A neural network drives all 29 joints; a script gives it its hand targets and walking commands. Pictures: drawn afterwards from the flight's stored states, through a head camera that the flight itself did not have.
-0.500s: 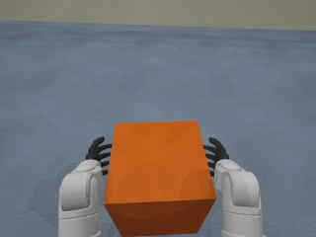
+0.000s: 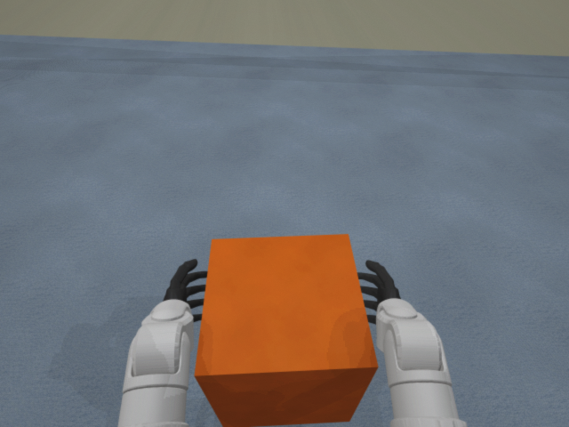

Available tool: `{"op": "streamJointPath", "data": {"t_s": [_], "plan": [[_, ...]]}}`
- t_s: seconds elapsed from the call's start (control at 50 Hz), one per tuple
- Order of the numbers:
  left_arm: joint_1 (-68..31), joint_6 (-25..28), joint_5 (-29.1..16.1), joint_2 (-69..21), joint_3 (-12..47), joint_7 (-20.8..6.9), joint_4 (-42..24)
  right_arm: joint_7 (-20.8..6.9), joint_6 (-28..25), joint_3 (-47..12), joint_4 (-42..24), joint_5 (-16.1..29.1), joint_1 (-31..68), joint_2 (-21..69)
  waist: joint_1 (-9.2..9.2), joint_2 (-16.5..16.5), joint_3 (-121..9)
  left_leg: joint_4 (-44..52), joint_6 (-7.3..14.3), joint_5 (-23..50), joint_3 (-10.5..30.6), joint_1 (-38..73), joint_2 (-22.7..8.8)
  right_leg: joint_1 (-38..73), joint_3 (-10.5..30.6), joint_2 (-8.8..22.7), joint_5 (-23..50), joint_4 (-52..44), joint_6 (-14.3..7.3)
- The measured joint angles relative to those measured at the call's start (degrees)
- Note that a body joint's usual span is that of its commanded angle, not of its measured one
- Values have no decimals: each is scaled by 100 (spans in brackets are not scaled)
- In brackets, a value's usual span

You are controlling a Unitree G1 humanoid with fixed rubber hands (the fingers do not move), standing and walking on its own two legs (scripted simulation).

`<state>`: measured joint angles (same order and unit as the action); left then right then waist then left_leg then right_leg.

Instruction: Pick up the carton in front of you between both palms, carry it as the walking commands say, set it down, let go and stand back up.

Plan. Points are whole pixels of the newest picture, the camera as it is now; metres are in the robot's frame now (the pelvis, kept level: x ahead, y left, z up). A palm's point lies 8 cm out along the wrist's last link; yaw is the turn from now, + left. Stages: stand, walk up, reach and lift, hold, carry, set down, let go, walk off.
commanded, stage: carry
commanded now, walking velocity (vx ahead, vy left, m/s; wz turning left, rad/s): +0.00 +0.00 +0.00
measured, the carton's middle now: (283, 334) +0.28 +0.00 -0.04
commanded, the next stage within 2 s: hold in 0.62 s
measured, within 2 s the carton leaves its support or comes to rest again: neither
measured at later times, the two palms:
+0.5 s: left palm (179, 309) +0.28 +0.15 +0.04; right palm (385, 308) +0.28 -0.15 +0.04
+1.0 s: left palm (177, 322) +0.25 +0.15 +0.05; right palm (394, 324) +0.25 -0.15 +0.05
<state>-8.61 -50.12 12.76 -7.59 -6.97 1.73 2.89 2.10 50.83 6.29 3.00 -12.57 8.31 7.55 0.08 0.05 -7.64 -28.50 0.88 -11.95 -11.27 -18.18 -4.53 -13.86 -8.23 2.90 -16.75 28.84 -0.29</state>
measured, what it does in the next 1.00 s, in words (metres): stands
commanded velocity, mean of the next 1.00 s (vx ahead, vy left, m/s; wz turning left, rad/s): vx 0.00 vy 0.00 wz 0.00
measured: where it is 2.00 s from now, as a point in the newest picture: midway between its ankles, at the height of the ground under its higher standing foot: outside the picture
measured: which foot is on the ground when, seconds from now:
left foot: down 0.00-1.00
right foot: down 0.00-1.00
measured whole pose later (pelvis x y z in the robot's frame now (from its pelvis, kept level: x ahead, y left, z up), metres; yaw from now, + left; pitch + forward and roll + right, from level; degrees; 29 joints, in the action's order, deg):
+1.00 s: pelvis -0.03 +0.00 +0.01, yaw -1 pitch -9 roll +0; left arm -13.3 -41.9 16.0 -8.4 -10.6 0.6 11.3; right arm 0.5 40.8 10.8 13.6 -15.0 13.3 8.4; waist 0.5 1.3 3.7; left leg -21.8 0.6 -7.3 -5.9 -5.4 -1.8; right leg -2.3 -3.6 1.1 -12.6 23.5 -0.8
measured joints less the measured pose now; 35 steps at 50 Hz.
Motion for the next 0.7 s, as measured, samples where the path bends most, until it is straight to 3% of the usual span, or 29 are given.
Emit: {"op": "streamJointPath", "data": {"t_s": [0.14,0.24,0.38,0.64,0.7], "plan": [[-400,810,243,-62,-325,-72,920,-76,-815,319,922,-238,393,58,-8,0,109,17,14,85,7,-69,-3,-83,-8,-2,65,19,-13],[-536,1111,262,-90,-449,-76,1054,-75,-1127,441,1069,-251,529,85,-14,-2,186,12,20,116,13,-118,-7,-133,-14,-4,88,33,-18],[-365,939,109,-56,-296,-31,659,-18,-952,285,675,-92,364,54,-12,0,171,-27,15,83,14,-136,-11,-148,-12,-3,58,65,-17],[-307,827,93,-48,-251,-23,619,-25,-851,250,638,-91,297,44,-6,13,277,20,32,86,11,25,5,5,-3,0,45,34,-26],[-255,827,142,-38,-203,-51,509,-70,-902,212,597,-138,263,39,37,72,701,397,-16,242,478,594,220,530,359,-150,221,-303,-57]]}}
